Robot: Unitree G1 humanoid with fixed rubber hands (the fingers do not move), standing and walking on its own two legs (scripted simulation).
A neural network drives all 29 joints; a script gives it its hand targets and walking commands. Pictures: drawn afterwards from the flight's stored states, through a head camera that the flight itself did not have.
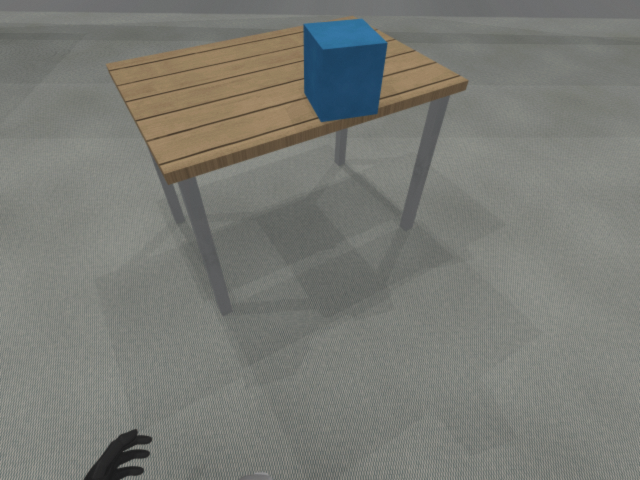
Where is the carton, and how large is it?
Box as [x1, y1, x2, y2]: [303, 19, 387, 121]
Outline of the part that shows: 362,19 303,24 304,92 321,121 373,114 377,112 387,43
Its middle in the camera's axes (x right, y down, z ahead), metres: +0.05 -0.47 +1.03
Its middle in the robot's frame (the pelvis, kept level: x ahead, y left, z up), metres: +1.09 -0.07 +0.02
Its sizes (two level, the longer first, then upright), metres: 0.167 0.163 0.186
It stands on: a table, 0.68 m high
